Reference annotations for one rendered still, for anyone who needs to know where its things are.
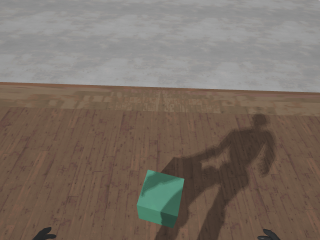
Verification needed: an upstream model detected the robot right hand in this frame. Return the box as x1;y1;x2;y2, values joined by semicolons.
257;229;280;240

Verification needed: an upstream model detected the carton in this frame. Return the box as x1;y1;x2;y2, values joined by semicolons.
136;170;184;228

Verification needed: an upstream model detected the robot left hand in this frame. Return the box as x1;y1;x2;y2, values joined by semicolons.
32;227;56;240

